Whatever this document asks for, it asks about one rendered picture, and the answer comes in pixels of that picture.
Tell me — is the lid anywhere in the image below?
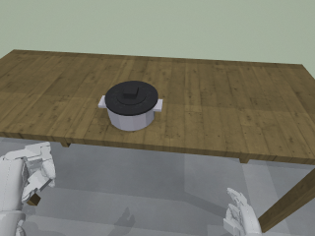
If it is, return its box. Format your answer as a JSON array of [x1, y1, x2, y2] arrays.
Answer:
[[104, 81, 158, 116]]

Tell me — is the left robot forearm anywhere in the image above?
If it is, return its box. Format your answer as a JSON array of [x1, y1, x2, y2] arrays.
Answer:
[[0, 210, 27, 236]]

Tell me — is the knob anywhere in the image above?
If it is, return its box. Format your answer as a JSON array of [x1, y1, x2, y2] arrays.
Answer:
[[123, 86, 139, 97]]

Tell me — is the left robot hand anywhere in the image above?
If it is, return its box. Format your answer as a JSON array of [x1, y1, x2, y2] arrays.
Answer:
[[0, 142, 56, 212]]

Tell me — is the pot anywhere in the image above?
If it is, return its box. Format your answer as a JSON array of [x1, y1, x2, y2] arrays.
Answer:
[[98, 95, 163, 131]]

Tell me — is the table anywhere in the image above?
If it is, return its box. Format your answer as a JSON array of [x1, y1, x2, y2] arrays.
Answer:
[[0, 49, 315, 233]]

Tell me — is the right robot hand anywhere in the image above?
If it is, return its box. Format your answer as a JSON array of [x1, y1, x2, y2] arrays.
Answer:
[[223, 188, 263, 236]]

